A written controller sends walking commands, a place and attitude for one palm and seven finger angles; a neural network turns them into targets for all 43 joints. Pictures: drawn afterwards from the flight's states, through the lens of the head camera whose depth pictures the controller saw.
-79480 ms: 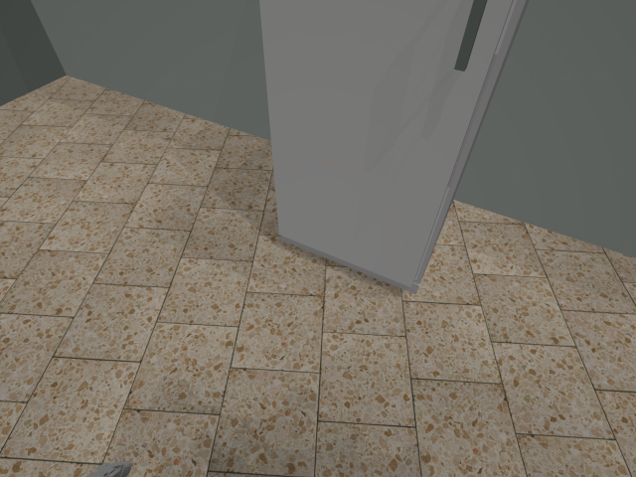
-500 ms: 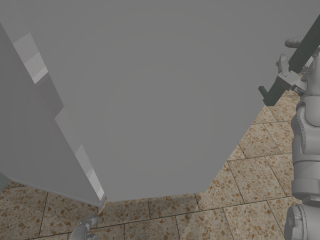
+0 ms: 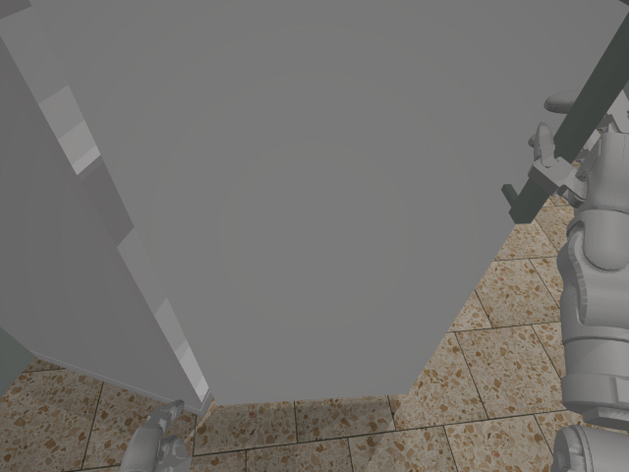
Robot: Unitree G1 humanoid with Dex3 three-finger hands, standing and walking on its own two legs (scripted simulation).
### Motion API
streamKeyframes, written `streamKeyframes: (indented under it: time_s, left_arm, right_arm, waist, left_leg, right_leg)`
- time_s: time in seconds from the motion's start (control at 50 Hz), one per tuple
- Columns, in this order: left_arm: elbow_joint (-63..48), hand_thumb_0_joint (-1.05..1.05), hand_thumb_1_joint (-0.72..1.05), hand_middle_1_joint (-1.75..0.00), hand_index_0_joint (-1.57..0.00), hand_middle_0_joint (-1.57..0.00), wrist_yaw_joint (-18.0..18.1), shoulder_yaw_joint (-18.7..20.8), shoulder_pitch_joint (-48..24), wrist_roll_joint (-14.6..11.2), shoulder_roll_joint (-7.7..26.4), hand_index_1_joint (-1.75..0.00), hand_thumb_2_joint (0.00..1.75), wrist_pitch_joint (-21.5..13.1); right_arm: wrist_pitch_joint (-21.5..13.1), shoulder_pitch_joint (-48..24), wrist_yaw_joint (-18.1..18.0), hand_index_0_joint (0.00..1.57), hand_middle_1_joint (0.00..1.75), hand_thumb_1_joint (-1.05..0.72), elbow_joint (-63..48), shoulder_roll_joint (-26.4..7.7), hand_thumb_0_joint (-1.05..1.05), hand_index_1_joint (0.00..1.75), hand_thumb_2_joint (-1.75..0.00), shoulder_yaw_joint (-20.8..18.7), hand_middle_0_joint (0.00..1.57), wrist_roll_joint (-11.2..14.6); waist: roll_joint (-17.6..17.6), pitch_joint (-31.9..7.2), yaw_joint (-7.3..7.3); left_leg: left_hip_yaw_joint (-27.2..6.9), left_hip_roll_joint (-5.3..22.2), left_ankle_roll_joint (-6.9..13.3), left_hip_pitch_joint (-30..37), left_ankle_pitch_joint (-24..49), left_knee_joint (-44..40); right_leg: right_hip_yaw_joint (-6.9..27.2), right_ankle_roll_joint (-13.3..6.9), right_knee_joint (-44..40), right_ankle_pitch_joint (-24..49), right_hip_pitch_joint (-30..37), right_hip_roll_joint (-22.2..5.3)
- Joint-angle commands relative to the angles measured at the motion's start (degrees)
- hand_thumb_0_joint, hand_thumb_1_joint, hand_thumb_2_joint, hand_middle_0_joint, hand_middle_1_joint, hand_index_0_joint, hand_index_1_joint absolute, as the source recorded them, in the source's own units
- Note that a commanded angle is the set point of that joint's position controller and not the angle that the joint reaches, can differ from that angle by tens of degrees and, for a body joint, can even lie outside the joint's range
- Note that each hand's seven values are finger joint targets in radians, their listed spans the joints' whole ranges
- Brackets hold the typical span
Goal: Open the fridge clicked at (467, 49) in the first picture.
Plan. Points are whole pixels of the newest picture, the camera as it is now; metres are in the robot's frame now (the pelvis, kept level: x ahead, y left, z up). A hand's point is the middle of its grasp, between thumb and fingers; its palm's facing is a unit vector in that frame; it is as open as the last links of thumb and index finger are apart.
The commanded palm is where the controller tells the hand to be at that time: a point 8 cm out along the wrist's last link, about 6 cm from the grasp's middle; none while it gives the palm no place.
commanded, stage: loosen the grip on the handle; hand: right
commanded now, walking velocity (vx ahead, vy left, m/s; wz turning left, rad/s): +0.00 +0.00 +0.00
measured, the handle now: (563, 122) +0.43 -0.23 +0.26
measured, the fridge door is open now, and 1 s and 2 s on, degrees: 69 68 68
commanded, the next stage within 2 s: slip the hand off the handle in 0.66 s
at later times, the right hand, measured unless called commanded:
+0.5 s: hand (549, 165) +0.40 -0.22 +0.23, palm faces +0.30 +0.94 -0.17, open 12.9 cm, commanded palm +0.36 -0.27 +0.22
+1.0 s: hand (591, 177) +0.41 -0.27 +0.21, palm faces +0.36 +0.92 -0.16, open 14.7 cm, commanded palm +0.36 -0.31 +0.22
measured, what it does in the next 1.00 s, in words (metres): stands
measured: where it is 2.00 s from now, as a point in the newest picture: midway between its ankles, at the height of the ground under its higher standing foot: outside the picture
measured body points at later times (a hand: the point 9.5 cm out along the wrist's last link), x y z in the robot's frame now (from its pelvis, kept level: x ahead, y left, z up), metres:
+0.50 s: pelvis +0.01 +0.02 +0.00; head +0.02 +0.01 +0.45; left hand +0.12 +0.28 -0.10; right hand +0.38 -0.27 +0.24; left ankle +0.01 +0.13 -0.73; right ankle +0.04 -0.12 -0.73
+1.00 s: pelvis +0.03 +0.02 -0.01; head +0.06 +0.02 +0.44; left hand +0.18 +0.27 -0.11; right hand +0.38 -0.32 +0.22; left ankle +0.01 +0.13 -0.73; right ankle +0.04 -0.12 -0.73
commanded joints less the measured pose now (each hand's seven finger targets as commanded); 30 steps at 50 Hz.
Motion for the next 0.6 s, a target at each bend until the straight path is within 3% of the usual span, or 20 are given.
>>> streamKeyframes:
  time_s: [0.0, 0.04, 0.06, 0.08, 0.1, 0.12, 0.14, 0.18, 0.2, 0.24, 0.26, 0.3, 0.34, 0.4, 0.44, 0.46, 0.52, 0.58]
  left_arm:
    - [-6.65, 0.00, 0.90, -0.30, -0.20, -0.20, 1.23, 2.81, -3.79, -0.10, 8.68, -0.30, 0.90, -2.40]
    - [-6.69, 0.00, 0.90, -0.30, -0.20, -0.20, 1.17, 2.70, -3.71, -0.13, 8.66, -0.30, 0.90, -2.33]
    - [-6.63, 0.00, 0.90, -0.30, -0.20, -0.20, -0.77, 6.83, -1.40, 1.27, 9.51, -0.30, 0.90, -4.97]
    - [-6.75, 0.00, 0.90, -0.30, -0.20, -0.20, -1.45, 4.37, -1.19, 1.48, 8.01, -0.30, 0.90, -8.21]
    - [-7.52, 0.00, 0.90, -0.30, -0.20, -0.20, -2.64, 6.18, 4.07, -1.34, 9.41, -0.30, 0.90, -9.81]
    - [-5.62, 0.00, 0.90, -0.30, -0.20, -0.20, -2.16, 5.12, 1.99, -1.11, 9.25, -0.30, 0.90, -9.90]
    - [-6.03, 0.00, 0.90, -0.30, -0.20, -0.20, -2.07, 4.71, 1.72, -0.27, 9.46, -0.30, 0.90, -9.53]
    - [-7.54, 0.00, 0.90, -0.30, -0.20, -0.20, -2.44, 3.93, -0.66, 0.07, 8.62, -0.30, 0.90, -9.74]
    - [-7.74, 0.00, 0.90, -0.30, -0.20, -0.20, -2.77, 4.08, -0.51, 0.26, 8.69, -0.30, 0.90, -9.75]
    - [-8.36, 0.00, 0.90, -0.30, -0.20, -0.20, -2.99, 4.22, -0.67, 0.03, 9.36, -0.30, 0.90, -9.56]
    - [-8.70, 0.00, 0.90, -0.30, -0.20, -0.20, -2.96, 4.02, -1.14, 0.00, 9.23, -0.30, 0.90, -9.59]
    - [-8.28, 0.00, 0.90, -0.30, -0.20, -0.20, -2.50, 3.98, -1.26, -0.35, 9.40, -0.30, 0.90, -9.37]
    - [-8.10, 0.00, 0.90, -0.30, -0.20, -0.20, -2.12, 3.98, -0.93, -0.59, 9.66, -0.30, 0.90, -9.40]
    - [-7.24, 0.00, 0.90, -0.30, -0.20, -0.20, -1.30, 3.88, -1.46, -0.68, 9.75, -0.30, 0.90, -9.14]
    - [-6.70, 0.00, 0.90, -0.30, -0.20, -0.20, -1.04, 4.20, -0.68, -0.64, 9.85, -0.30, 0.90, -9.23]
    - [-6.12, 0.00, 0.90, -0.30, -0.20, -0.20, -0.85, 4.11, -0.47, -0.55, 9.98, -0.30, 0.90, -9.07]
    - [-6.20, 0.00, 0.90, -0.30, -0.20, -0.20, -0.98, 4.27, -0.13, -0.57, 9.88, -0.30, 0.90, -8.81]
    - [-6.34, 0.00, 0.90, -0.30, -0.20, -0.20, -0.96, 4.46, 0.17, -0.37, 9.86, -0.30, 0.90, -8.22]
  right_arm:
    - [-3.03, -20.95, -0.47, 0.45, 1.40, -0.90, -9.21, -12.51, 0.00, 1.40, -0.90, -2.57, 0.45, -0.14]
    - [-3.14, -21.63, -0.55, 0.45, 1.40, -0.90, -8.01, -12.48, 0.00, 1.40, -0.90, -3.01, 0.45, -0.30]
    - [-4.11, -64.56, 0.77, 0.45, 1.40, -0.90, -8.73, -46.95, 0.00, 1.40, -0.90, -26.15, 0.45, -8.71]
    - [1.14, -45.78, 4.25, 0.45, 1.40, -0.78, 13.93, -14.66, 0.00, 1.40, -0.84, -5.98, 0.45, -7.08]
    - [1.01, -32.83, 6.44, 0.45, 1.40, -0.66, 4.64, -6.14, 0.00, 1.40, -0.78, -2.36, 0.45, -1.45]
    - [-0.51, -27.41, 6.56, 0.45, 1.40, -0.54, 5.72, -6.90, 0.00, 1.40, -0.73, -7.15, 0.45, -0.02]
    - [-2.28, -24.07, 5.38, 0.45, 1.40, -0.42, 0.80, -11.74, 0.00, 1.40, -0.67, -11.63, 0.45, 1.52]
    - [-6.00, -28.07, 3.21, 0.45, 1.40, -0.17, -4.82, -7.80, 0.00, 1.40, -0.55, -4.57, 0.45, -0.10]
    - [-7.33, -26.92, 2.07, 0.45, 1.40, -0.05, -5.13, -7.05, 0.00, 1.40, -0.49, -3.73, 0.45, -0.98]
    - [-8.94, -24.13, 0.95, 0.45, 1.40, 0.19, -5.13, -11.30, 0.00, 1.40, -0.37, -5.54, 0.45, -2.65]
    - [-9.66, -26.08, 1.03, 0.45, 1.40, 0.31, -6.72, -11.06, 0.00, 1.40, -0.32, -4.20, 0.45, -3.00]
    - [-9.83, -26.72, 1.22, 0.42, 1.37, 0.55, -5.92, -13.28, 0.00, 1.37, -0.20, -5.34, 0.42, -2.88]
    - [-9.39, -26.53, 2.05, 0.40, 1.33, 0.55, -5.05, -14.76, 0.00, 1.33, -0.20, -5.75, 0.40, -2.28]
    - [-8.90, -26.79, 3.31, 0.36, 1.28, 0.55, -6.60, -15.48, 0.00, 1.28, -0.20, -7.08, 0.36, -0.17]
    - [-8.56, -25.09, 4.06, 0.33, 1.25, 0.55, -6.85, -16.89, 0.00, 1.25, -0.20, -8.93, 0.33, 1.07]
    - [-8.16, -24.16, 4.36, 0.32, 1.23, 0.55, -5.06, -16.71, 0.00, 1.23, -0.20, -8.98, 0.32, 1.46]
    - [-7.45, -20.80, 4.78, 0.28, 1.18, 0.55, -7.00, -15.00, 0.00, 1.18, -0.20, -9.11, 0.28, 2.74]
    - [-6.41, -18.37, 4.88, 0.25, 1.15, 0.55, -8.71, -16.98, 0.00, 1.15, -0.20, -11.46, 0.25, 3.01]
  waist:
    - [1.35, -15.21, -0.34]
    - [1.51, -15.28, -0.70]
    - [16.59, -7.13, -3.37]
    - [13.36, -22.61, 4.24]
    - [-0.74, -27.51, -0.73]
    - [-8.53, -24.00, -1.53]
    - [-8.43, -22.41, -2.87]
    - [-0.23, -16.65, -0.32]
    - [4.22, -14.15, 0.04]
    - [3.92, -15.44, -0.84]
    - [2.34, -15.18, -0.57]
    - [0.77, -13.03, -0.40]
    - [1.59, -12.33, -0.12]
    - [-0.31, -13.46, -0.43]
    - [-0.11, -15.23, -0.56]
    - [1.10, -14.75, -0.30]
    - [0.32, -17.05, -0.98]
    - [2.27, -18.47, -1.36]
  left_leg:
    - [-4.17, 4.43, 0.33, 2.11, 10.77, -5.70]
    - [-3.45, 3.49, 0.01, 2.22, 10.11, -5.28]
    - [-8.41, 3.93, 1.41, 0.00, 14.34, -11.25]
    - [1.00, -0.79, 4.05, 3.27, 20.10, -0.25]
    - [2.98, -0.59, 4.50, 2.81, 13.49, 0.04]
    - [2.22, -0.78, 3.42, -1.56, 11.15, -1.51]
    - [1.80, -0.85, 2.89, -0.74, 9.75, -3.27]
    - [1.47, -1.21, 2.23, -3.47, 4.44, -3.75]
    - [1.78, -1.25, 2.12, -3.72, 2.98, -3.95]
    - [0.72, -1.36, 2.19, -4.17, -0.81, -3.68]
    - [0.42, -1.30, 2.26, -4.48, -1.70, -3.50]
    - [-0.38, -0.99, 2.35, -4.52, -3.68, -4.51]
    - [-1.20, -1.08, 2.24, -4.26, -4.37, -5.59]
    - [-1.65, -0.87, 2.23, -2.81, -3.12, -6.46]
    - [-1.74, -1.05, 2.05, -1.82, 0.27, -6.12]
    - [-1.62, -0.97, 1.90, -1.65, 1.96, -5.96]
    - [-1.10, -0.95, 1.78, -0.24, 8.09, -4.56]
    - [-1.14, -0.79, 1.36, 1.15, 13.43, -3.30]
  right_leg:
    - [4.52, -0.87, -3.91, 10.78, 8.07, -4.19]
    - [5.27, -1.13, -4.67, 11.10, 7.87, -4.88]
    - [1.83, -2.63, -1.32, 8.51, 2.90, -4.19]
    - [2.42, -1.04, -8.26, 16.89, 6.36, 2.07]
    - [3.00, 2.01, -5.36, 20.39, 14.08, 1.13]
    - [3.18, 2.26, -4.08, 18.15, 18.18, 1.39]
    - [3.85, 1.96, -4.77, 13.99, 16.84, 1.47]
    - [4.09, 0.23, -5.63, 4.56, 10.48, 1.07]
    - [4.55, -0.37, -5.74, 2.48, 8.02, 0.59]
    - [3.84, -0.71, -6.14, -1.65, 6.55, 0.83]
    - [3.83, -0.74, -6.48, -3.33, 6.36, 0.93]
    - [3.45, -1.05, -6.46, -6.09, 4.95, 1.06]
    - [2.71, -1.47, -5.87, -5.56, 4.34, 1.50]
    - [2.07, -1.57, -5.28, -3.30, 4.74, 1.85]
    - [1.66, -1.67, -4.12, 0.84, 5.59, 1.96]
    - [1.52, -1.67, -3.76, 2.29, 4.73, 2.17]
    - [1.28, -1.70, -2.87, 7.00, 5.50, 2.46]
    - [0.85, -1.73, -1.76, 10.43, 4.99, 2.62]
